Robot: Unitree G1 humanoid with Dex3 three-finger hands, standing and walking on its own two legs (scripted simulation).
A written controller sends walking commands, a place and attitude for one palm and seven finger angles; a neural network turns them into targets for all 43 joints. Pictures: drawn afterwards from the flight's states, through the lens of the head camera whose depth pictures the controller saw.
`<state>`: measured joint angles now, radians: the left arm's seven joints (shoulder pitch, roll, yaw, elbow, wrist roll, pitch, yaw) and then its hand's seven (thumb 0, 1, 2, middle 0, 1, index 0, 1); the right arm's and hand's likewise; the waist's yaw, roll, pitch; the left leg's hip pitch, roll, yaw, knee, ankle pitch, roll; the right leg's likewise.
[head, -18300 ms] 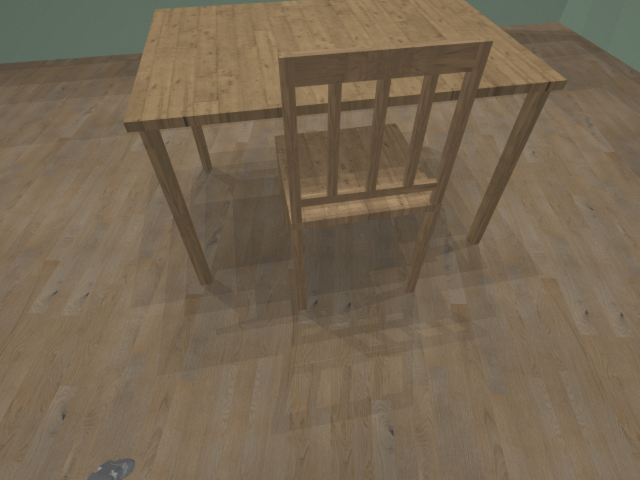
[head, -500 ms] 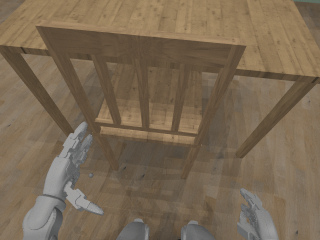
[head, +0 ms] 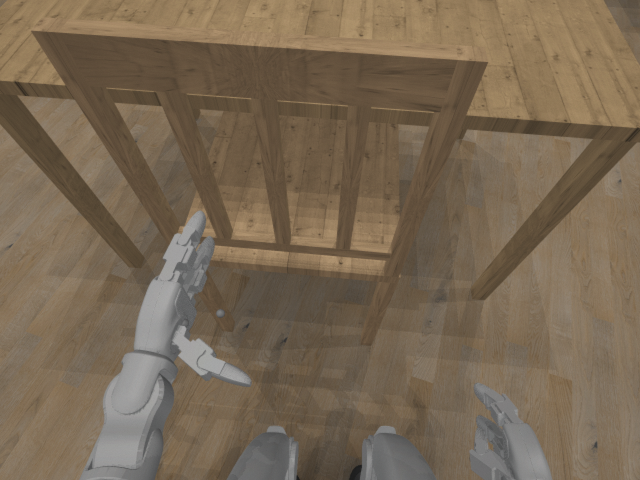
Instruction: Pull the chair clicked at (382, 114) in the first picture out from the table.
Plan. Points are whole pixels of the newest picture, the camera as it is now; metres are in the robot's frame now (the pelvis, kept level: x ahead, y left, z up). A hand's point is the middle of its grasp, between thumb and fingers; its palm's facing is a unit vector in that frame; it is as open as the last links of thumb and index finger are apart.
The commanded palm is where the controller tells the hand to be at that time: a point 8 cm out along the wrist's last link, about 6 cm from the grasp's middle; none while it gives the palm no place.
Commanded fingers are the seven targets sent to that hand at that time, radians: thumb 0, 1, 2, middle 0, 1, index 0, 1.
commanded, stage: aim the fingers beside a spindle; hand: left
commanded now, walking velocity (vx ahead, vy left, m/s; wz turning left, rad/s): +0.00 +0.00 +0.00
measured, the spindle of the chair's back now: (276, 183) +0.50 +0.09 +0.02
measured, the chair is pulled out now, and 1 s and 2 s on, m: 0.00 0.00 0.00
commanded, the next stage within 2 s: push the fingers through the gap in 1.28 s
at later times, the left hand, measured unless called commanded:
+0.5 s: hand (262, 290) +0.34 +0.09 +0.01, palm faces -0.12 -0.99 -0.03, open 16.9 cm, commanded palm +0.33 +0.15 +0.01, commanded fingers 0.00 -0.50 0.30 -0.06 -0.08 -0.06 -0.08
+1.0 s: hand (274, 286) +0.35 +0.08 +0.00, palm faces -0.11 -0.99 -0.03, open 16.9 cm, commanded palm +0.34 +0.13 +0.00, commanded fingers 0.00 -0.50 0.30 -0.06 -0.08 -0.06 -0.08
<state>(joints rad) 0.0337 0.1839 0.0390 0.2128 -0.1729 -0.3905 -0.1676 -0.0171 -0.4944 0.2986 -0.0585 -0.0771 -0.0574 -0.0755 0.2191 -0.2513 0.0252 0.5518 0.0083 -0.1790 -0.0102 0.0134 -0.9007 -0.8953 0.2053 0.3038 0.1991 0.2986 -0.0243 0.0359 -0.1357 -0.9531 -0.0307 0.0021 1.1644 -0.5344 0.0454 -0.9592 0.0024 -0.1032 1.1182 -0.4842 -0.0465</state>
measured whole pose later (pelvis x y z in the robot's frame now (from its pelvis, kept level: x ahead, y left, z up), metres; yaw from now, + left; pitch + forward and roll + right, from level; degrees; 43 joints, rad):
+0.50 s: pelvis +0.00 -0.01 -0.01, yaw +0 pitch +21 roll -1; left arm -0.15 0.15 0.00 0.37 -0.13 -0.41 -0.09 -0.02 -0.49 0.30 -0.06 -0.08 -0.06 -0.08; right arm 0.21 -0.25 0.01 0.56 0.00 -0.11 0.01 0.01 -0.90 -0.90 0.20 0.30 0.20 0.30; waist -0.03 0.04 -0.14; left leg -1.03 -0.02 0.00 1.22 -0.56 0.03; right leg -1.04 0.01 -0.11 1.19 -0.51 -0.07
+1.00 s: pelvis +0.00 -0.01 -0.02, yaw +0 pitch +22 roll -1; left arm -0.21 0.12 -0.02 0.45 -0.10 -0.44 -0.02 -0.02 -0.49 0.30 -0.06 -0.08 -0.06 -0.08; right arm 0.22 -0.25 0.01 0.57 0.00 -0.06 0.02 0.01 -0.90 -0.90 0.20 0.30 0.20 0.30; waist -0.04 0.04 -0.15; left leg -1.06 -0.02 0.01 1.24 -0.56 0.03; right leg -1.08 0.01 -0.10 1.21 -0.51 -0.06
